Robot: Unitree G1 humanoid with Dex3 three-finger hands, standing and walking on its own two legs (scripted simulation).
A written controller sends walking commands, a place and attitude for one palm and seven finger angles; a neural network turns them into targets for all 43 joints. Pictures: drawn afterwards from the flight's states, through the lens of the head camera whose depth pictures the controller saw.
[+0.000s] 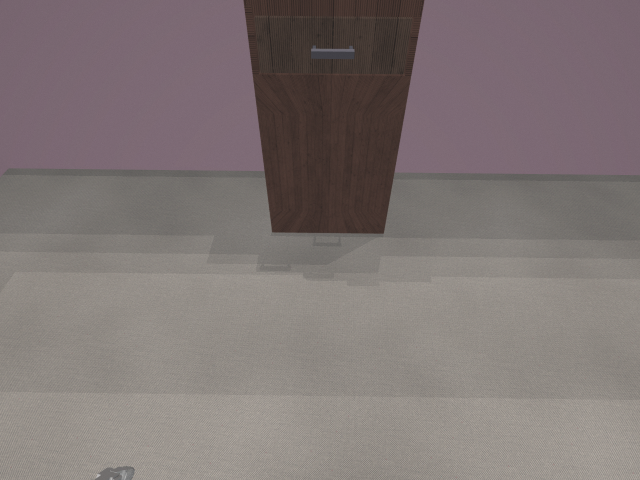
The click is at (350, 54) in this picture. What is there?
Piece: drawer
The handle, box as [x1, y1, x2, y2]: [311, 45, 354, 58]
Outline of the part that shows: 311,49 311,58 353,58 354,54 352,46 349,46 348,49 316,49 315,45 313,45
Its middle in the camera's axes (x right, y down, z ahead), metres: +0.03 -0.56 +1.15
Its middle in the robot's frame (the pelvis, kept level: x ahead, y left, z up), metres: +1.24 +0.02 +0.04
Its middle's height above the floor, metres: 0.81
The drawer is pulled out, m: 0.00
